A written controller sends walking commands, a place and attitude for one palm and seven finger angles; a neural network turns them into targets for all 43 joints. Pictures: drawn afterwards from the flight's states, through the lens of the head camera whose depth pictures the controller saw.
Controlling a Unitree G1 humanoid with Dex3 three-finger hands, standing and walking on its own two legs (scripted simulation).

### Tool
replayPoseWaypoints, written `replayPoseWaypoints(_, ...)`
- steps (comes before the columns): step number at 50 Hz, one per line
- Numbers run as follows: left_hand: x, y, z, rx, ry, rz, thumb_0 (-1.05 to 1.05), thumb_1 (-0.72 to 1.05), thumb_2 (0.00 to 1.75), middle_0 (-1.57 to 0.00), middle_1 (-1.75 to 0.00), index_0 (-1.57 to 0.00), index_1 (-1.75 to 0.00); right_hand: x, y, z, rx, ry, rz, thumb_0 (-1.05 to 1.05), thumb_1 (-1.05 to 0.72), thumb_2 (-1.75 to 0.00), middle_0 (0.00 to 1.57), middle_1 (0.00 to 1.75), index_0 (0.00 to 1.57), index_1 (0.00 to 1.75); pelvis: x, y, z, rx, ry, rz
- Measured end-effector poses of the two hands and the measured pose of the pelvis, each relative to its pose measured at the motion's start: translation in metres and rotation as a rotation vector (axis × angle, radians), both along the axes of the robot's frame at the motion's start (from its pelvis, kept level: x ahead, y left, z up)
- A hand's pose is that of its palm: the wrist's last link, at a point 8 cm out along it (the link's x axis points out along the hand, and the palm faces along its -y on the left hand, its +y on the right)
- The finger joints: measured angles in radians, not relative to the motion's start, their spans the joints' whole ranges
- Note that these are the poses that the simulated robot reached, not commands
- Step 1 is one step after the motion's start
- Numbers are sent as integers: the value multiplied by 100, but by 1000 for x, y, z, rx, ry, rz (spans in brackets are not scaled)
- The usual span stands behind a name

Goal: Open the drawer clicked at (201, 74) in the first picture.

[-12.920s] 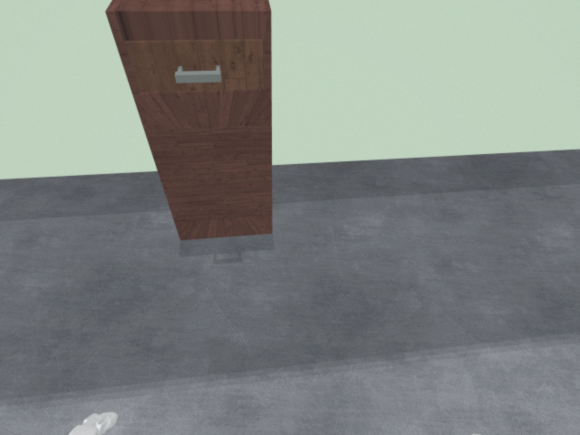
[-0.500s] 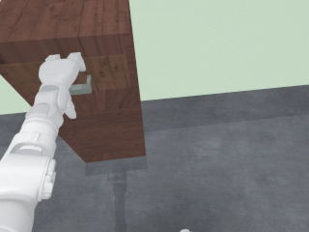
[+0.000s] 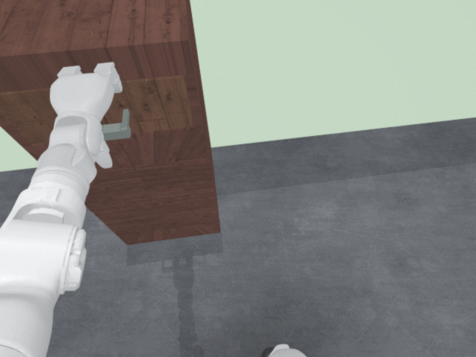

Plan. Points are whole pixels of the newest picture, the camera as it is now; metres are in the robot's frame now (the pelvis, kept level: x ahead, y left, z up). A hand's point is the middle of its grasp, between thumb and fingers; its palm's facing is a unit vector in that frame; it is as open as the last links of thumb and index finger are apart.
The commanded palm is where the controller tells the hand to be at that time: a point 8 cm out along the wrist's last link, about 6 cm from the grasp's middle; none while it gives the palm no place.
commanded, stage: move the hooked fingers above the handle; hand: left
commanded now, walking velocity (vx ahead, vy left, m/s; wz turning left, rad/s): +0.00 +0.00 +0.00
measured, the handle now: (99, 125) +0.56 +0.24 +0.02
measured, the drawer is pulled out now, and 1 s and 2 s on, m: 0.00 0.00 0.00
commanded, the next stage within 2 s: lower the fingers behind the handle in 0.24 s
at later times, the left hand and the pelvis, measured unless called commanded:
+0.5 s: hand (88, 125) +0.51 +0.23 +0.07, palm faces -0.04 +0.00 -1.00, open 13.8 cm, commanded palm +0.49 +0.23 +0.12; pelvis +0.00 +0.01 +0.00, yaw +1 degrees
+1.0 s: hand (97, 142) +0.51 +0.23 +0.03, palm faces -0.09 -0.03 -1.00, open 13.8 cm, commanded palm +0.49 +0.23 +0.09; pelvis +0.00 +0.01 -0.01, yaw +0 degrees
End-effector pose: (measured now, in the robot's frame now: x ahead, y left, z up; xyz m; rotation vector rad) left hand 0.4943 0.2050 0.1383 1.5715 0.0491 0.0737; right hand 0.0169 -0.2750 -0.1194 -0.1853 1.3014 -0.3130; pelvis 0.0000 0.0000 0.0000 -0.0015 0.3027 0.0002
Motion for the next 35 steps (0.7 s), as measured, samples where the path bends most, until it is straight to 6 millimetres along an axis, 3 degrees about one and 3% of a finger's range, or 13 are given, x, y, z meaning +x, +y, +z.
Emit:
replayPoseWaypoints(7, -18, 31, -12, 16, 97, 70, 0, -48, 30, -32, -120, -32, -120, -11, 11, -4, 39, 52, -14, 1, -90, -90, 20, 30, 20, 30, 4, -1, 3, -2, -10, 1)
replayPoseWaypoints(13, -25, 19, -4, -3, 74, -59, 0, -48, 30, -32, -120, -32, -120, -3, 9, 2, 12, 60, 22, 1, -90, -90, 20, 30, 20, 30, 5, 0, 4, -9, -33, 37)
replayPoseWaypoints(20, -9, 9, 5, -20, -11, -56, 0, -49, 30, -32, -120, -32, -120, 11, 2, 5, -17, 4, 37, 1, -90, -90, 20, 30, 20, 30, 2, 4, 1, -9, -13, 33)
replayPoseWaypoints(27, -5, 25, -18, -3, 92, 55, 0, -48, 30, -32, -120, -32, -120, 5, 7, 3, -2, 3, 10, 0, -90, -90, 20, 30, 20, 30, 2, 6, 1, -7, 5, 8)
replayPoseWaypoints(35, -13, 22, -35, -34, 104, -65, 0, -48, 30, -32, -120, -32, -120, -13, 13, 3, -12, 71, 6, 1, -90, -90, 20, 30, 20, 30, 4, 7, -2, -14, 10, 19)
